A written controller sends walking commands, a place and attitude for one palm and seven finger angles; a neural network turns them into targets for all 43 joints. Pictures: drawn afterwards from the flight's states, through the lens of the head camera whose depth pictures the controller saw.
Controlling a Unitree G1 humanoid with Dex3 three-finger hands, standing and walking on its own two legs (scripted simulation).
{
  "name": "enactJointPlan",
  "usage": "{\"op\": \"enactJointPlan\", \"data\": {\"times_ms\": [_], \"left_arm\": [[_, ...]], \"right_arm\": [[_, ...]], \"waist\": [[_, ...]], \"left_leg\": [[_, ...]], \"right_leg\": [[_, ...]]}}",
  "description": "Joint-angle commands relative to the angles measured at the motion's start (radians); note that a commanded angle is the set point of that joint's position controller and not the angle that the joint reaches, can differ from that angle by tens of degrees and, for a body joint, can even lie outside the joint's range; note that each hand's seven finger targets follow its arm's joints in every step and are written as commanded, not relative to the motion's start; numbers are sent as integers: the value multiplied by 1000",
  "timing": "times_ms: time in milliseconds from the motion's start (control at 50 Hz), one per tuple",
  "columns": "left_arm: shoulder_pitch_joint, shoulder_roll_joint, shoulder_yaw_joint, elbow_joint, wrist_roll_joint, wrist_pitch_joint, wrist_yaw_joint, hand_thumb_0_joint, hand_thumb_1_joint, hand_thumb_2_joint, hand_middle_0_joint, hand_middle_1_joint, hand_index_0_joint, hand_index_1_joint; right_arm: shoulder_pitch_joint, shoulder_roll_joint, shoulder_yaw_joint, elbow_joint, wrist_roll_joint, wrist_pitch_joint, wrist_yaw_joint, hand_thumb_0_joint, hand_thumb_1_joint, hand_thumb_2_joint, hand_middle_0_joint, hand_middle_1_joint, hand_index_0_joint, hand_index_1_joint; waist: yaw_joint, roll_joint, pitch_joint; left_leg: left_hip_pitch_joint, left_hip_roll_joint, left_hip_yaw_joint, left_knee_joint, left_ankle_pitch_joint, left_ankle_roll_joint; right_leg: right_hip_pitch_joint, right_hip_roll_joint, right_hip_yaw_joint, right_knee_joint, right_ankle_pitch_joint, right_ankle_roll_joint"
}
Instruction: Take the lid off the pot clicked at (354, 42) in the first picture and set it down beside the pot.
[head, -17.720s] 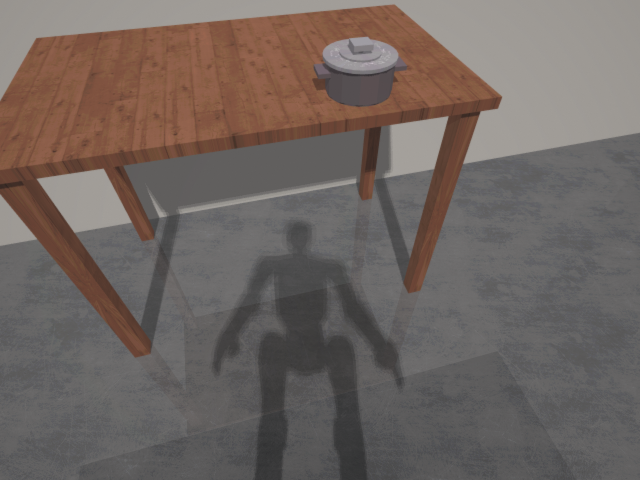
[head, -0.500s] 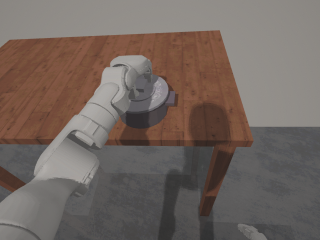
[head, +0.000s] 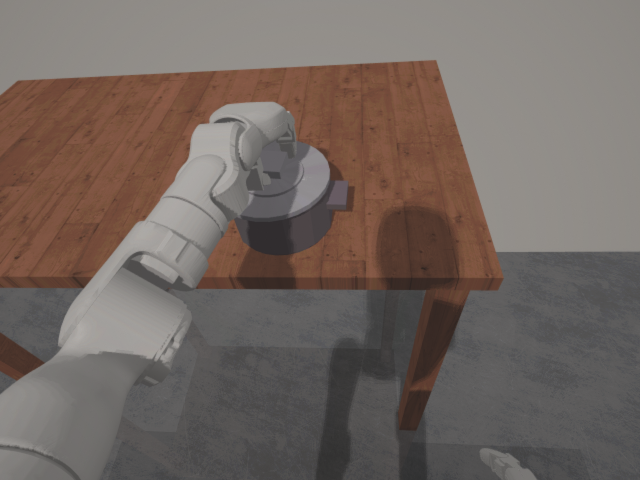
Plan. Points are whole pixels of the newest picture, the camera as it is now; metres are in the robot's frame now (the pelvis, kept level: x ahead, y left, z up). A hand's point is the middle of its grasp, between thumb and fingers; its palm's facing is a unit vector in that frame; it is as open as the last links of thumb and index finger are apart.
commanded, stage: lift the lid straight up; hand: left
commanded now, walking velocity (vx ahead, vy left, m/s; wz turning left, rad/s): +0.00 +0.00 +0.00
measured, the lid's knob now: (269, 164) +0.49 +0.08 +0.15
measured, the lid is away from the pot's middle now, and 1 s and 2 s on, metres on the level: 0.01 0.02 0.04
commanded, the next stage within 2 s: move the lid sideways beside the pot in 1.62 s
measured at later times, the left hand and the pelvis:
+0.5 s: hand (260, 132) +0.46 +0.07 +0.22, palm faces -0.24 +0.02 -0.97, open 8.1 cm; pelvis +0.00 +0.00 +0.00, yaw +0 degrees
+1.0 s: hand (258, 98) +0.47 +0.07 +0.26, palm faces -0.17 +0.02 -0.98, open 8.1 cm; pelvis +0.00 +0.00 +0.00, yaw +0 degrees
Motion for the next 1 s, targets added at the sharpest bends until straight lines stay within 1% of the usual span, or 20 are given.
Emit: {"op": "enactJointPlan", "data": {"times_ms": [0, 40, 60, 80, 160, 180, 220, 280, 340, 380, 460, 520, 540, 600, 700, 760, 780, 860, 940, 980], "left_arm": [[-707, 236, 112, -203, 31, -16, 53, 0, 656, 1051, -964, -1079, -732, -874], [-732, 234, 107, -199, 31, -20, 51, 0, 656, 1051, -964, -1079, -732, -874], [-708, 195, 84, -198, 16, -20, 48, 0, 656, 1051, -964, -1079, -732, -874], [-726, 238, 118, -188, 27, -22, 47, 0, 656, 1051, -964, -1079, -732, -874], [-732, 188, 81, -184, 13, -21, 38, 0, 656, 1051, -964, -1079, -732, -874], [-748, 214, 105, -180, 26, -22, 37, 0, 656, 1051, -964, -1079, -732, -874], [-778, 191, 83, -177, 27, -21, 34, 0, 656, 1051, -964, -1079, -732, -874], [-759, 241, 131, -180, 33, -23, 34, 0, 656, 1051, -964, -1079, -732, -874], [-716, 247, 135, -125, 46, -10, 31, 0, 656, 1051, -964, -1079, -732, -874], [-727, 261, 147, -154, 45, -11, 32, 0, 656, 1051, -964, -1079, -732, -874], [-769, 207, 93, -200, 35, -10, 28, 0, 656, 1051, -964, -1079, -732, -874], [-802, 262, 132, -145, 46, -4, 32, 0, 656, 1051, -964, -1079, -732, -874], [-821, 246, 116, -132, 48, -4, 31, 0, 656, 1051, -964, -1079, -732, -874], [-870, 231, 99, -201, 48, -15, 30, 0, 656, 1051, -964, -1079, -732, -874], [-866, 278, 140, -140, 52, -5, 29, 0, 656, 1051, -964, -1079, -732, -874], [-855, 240, 111, -155, 46, -2, 20, 0, 656, 1051, -964, -1079, -732, -874], [-848, 271, 134, -129, 60, 2, 19, 0, 656, 1051, -964, -1079, -732, -874], [-845, 247, 114, -115, 47, 14, 9, 0, 656, 1051, -964, -1079, -732, -874], [-933, 256, 105, -198, 59, 5, 3, 0, 656, 1051, -964, -1079, -732, -874], [-904, 307, 152, -164, 65, 13, 2, 0, 656, 1051, -964, -1079, -732, -874]], "right_arm": [[-79, -96, -26, -119, 0, -51, -16, 0, -900, -900, 200, 300, 200, 300], [-74, -94, -27, -114, 2, -58, -18, 0, -900, -900, 200, 300, 200, 300], [-75, -99, -31, -120, -1, -60, -17, 0, -900, -900, 200, 300, 200, 300], [-59, -95, -27, -112, -2, -62, -18, 0, -900, -900, 200, 300, 200, 300], [-59, -104, -32, -111, -3, -68, -11, 0, -900, -900, 200, 300, 200, 300], [-51, -97, -27, -108, -5, -71, -11, 0, -900, -900, 200, 300, 200, 300], [-53, -96, -27, -106, -5, -73, -9, 0, -900, -900, 200, 300, 200, 300], [-53, -98, -25, -110, -11, -74, -6, 0, -900, -900, 200, 300, 200, 300], [-67, -102, -24, -109, -9, -65, -2, 0, -900, -900, 200, 300, 200, 300], [-71, -102, -24, -116, -8, -58, -1, 0, -900, -900, 200, 300, 200, 300], [-84, -101, -29, -127, -3, -61, 6, 0, -900, -900, 200, 300, 200, 300], [-77, -100, -19, -118, -3, -60, -6, 0, -900, -900, 200, 300, 200, 300], [-80, -98, -18, -116, -2, -61, -9, 0, -900, -900, 200, 300, 200, 300], [-81, -93, -22, -124, -2, -73, -9, 0, -900, -900, 200, 300, 200, 300], [-75, -99, -17, -119, -6, -75, -15, 0, -900, -900, 200, 300, 200, 300], [-83, -100, -21, -129, -3, -73, -12, 0, -900, -900, 200, 300, 200, 300], [-81, -100, -19, -124, -3, -71, -11, 0, -900, -900, 200, 300, 200, 300], [-84, -109, -21, -126, 2, -64, -12, 0, -900, -900, 200, 300, 200, 300], [-89, -94, -19, -136, 0, -83, -11, 0, -900, -900, 200, 300, 200, 300], [-83, -100, -18, -131, -3, -81, -12, 0, -900, -900, 200, 300, 200, 300]], "waist": [[-9, -161, -423], [-11, -137, -423], [-13, -125, -416], [-9, -141, -441], [-14, -116, -439], [-8, -138, -459], [-15, -148, -437], [4, -150, -477], [11, -194, -435], [14, -184, -435], [4, -156, -447], [5, -188, -417], [0, -179, -401], [0, -152, -473], [7, -191, -455], [6, -169, -458], [9, -180, -463], [1, -177, -404], [4, -145, -495], [11, -183, -497]], "left_leg": [[5, -16, -12, -30, 363, -10], [19, -16, -14, -32, 362, -14], [37, -18, -18, -25, 389, -15], [37, -16, -20, -25, 400, -17], [64, -14, -29, -22, 458, -31], [66, -13, -30, -20, 473, -30], [60, -13, -27, -25, 462, -29], [55, -13, -29, -23, 502, -30], [12, -9, -16, -27, 483, -21], [8, -8, -12, -35, 462, -22], [47, -6, -19, -27, 495, -24], [0, -11, -9, -45, 388, -16], [-5, -12, -8, -51, 367, -17], [48, -8, -18, -38, 442, -23], [10, -12, -10, -46, 404, -17], [20, -11, -5, -41, 426, -17], [15, -8, -6, -38, 427, -15], [1, -8, -1, -49, 379, -14], [49, -9, -15, -34, 458, -15], [31, -10, -13, -30, 461, -12]], "right_leg": [[318, 68, -44, 18, 300, -80], [305, 68, -43, 16, 291, -80], [286, 71, -49, 13, 299, -83], [306, 69, -46, 16, 306, -79], [279, 72, -54, 12, 317, -82], [296, 70, -49, 17, 327, -79], [286, 70, -52, 13, 324, -78], [330, 66, -47, 21, 353, -79], [337, 64, -46, 21, 358, -77], [347, 61, -43, 18, 345, -77], [316, 68, -46, 14, 339, -79], [326, 65, -41, 10, 300, -78], [315, 63, -42, 8, 285, -79], [327, 62, -36, 15, 317, -80], [347, 60, -32, 12, 320, -77], [343, 58, -33, 11, 331, -77], [348, 58, -30, 15, 333, -77], [313, 60, -36, 0, 296, -78], [345, 57, -26, 14, 338, -77], [361, 57, -26, 16, 348, -76]]}}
